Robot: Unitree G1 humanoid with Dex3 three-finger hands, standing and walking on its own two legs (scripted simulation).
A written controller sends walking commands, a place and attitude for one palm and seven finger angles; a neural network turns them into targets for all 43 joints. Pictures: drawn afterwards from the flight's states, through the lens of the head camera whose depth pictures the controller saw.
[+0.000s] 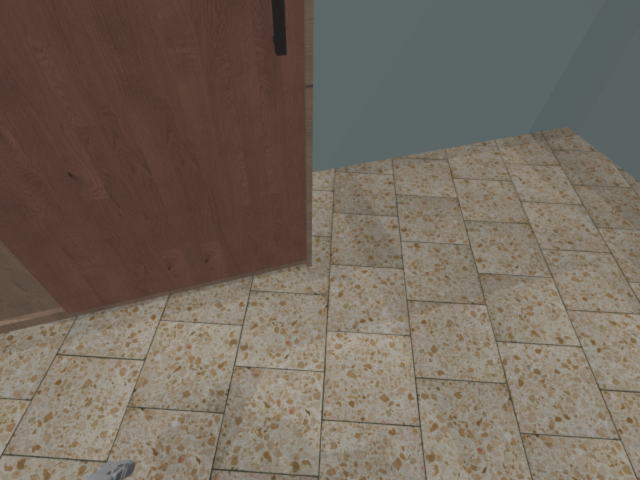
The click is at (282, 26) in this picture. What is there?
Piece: wardrobe's sliding door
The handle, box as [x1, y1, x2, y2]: [272, 0, 286, 55]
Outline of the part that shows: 272,0 274,30 273,42 275,45 275,52 277,55 286,54 283,0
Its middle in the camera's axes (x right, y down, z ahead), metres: -0.09 -0.54 +0.74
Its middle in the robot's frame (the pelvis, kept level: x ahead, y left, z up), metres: +0.94 +0.16 +0.28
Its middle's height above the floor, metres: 1.05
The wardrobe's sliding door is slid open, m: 0.00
